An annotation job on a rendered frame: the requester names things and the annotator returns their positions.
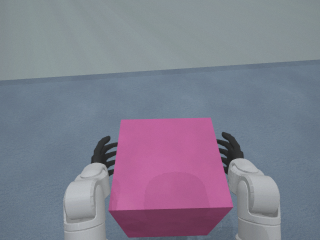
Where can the carton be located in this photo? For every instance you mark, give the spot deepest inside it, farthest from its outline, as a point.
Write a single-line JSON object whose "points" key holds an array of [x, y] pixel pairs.
{"points": [[168, 178]]}

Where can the robot right forearm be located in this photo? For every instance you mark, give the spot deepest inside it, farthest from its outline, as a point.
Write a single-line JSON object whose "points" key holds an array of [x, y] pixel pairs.
{"points": [[258, 202]]}

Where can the robot left hand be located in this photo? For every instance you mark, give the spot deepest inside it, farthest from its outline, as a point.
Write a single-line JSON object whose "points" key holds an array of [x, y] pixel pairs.
{"points": [[100, 155]]}

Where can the robot right hand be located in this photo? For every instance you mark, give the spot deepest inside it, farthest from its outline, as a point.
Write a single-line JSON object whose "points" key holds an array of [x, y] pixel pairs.
{"points": [[233, 152]]}

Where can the robot left forearm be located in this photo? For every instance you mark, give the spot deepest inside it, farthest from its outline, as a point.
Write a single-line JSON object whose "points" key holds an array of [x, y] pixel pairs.
{"points": [[84, 212]]}

